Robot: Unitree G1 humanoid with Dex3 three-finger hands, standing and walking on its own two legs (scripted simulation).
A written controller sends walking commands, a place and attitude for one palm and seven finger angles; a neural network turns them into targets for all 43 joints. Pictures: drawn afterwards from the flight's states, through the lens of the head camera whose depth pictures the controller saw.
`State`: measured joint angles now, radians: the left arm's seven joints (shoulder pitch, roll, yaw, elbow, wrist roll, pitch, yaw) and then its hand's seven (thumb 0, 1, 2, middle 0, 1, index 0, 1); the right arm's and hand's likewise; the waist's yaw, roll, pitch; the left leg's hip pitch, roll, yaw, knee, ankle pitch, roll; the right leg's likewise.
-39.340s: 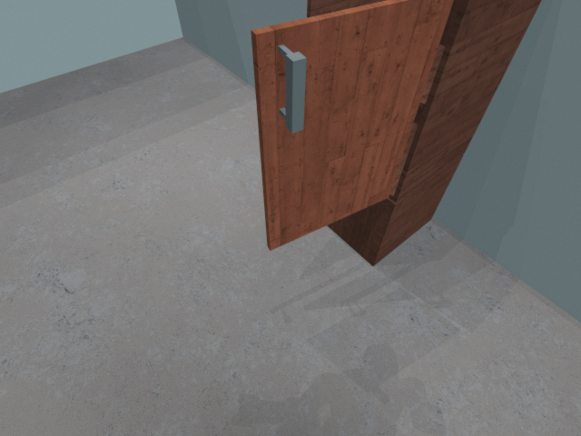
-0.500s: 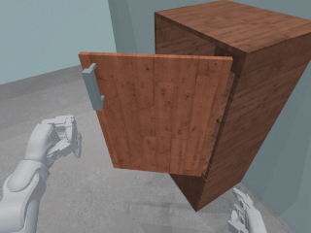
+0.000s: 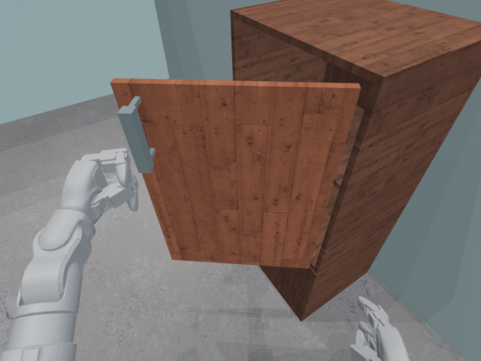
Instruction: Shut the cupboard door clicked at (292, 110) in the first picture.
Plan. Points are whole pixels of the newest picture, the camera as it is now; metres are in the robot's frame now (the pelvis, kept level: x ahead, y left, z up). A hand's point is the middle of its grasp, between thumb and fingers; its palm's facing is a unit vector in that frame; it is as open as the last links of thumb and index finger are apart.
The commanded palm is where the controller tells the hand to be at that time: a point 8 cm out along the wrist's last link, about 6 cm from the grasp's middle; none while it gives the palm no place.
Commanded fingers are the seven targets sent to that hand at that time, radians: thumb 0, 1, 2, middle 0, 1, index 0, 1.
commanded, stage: bring the fist close to the handle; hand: left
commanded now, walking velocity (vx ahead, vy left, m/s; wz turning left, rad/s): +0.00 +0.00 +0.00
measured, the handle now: (141, 135) +0.46 +0.23 +0.16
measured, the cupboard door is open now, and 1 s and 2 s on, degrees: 53 53 37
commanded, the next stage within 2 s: push the door shut along its arc in 0.72 s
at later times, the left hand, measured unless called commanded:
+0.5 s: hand (142, 164) +0.36 +0.20 +0.17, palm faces +0.03 -1.00 -0.04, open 3.1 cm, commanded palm +0.33 +0.25 +0.16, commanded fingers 0.00 0.90 0.90 -1.30 -1.50 -1.30 -1.50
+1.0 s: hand (143, 163) +0.37 +0.20 +0.17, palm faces +0.01 -1.00 -0.06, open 3.1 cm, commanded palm +0.35 +0.25 +0.16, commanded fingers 0.00 0.90 0.90 -1.30 -1.50 -1.30 -1.50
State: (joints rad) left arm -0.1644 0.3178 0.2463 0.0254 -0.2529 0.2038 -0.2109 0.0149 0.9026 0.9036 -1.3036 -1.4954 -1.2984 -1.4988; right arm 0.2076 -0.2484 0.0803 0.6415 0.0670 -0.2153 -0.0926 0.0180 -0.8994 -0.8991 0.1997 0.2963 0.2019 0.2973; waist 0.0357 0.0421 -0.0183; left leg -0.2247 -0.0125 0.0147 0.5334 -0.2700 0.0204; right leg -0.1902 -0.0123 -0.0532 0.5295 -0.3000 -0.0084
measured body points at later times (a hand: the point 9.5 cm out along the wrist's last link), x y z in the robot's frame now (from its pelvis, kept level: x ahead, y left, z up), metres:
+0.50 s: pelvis +0.01 +0.00 +0.00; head -0.01 -0.02 +0.45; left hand +0.36 +0.25 +0.18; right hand +0.17 -0.24 -0.08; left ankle +0.01 +0.11 -0.73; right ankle -0.01 -0.11 -0.73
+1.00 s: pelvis +0.00 -0.01 +0.00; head -0.01 -0.03 +0.45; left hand +0.36 +0.25 +0.18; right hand +0.18 -0.25 -0.08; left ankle +0.01 +0.11 -0.73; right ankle -0.01 -0.11 -0.73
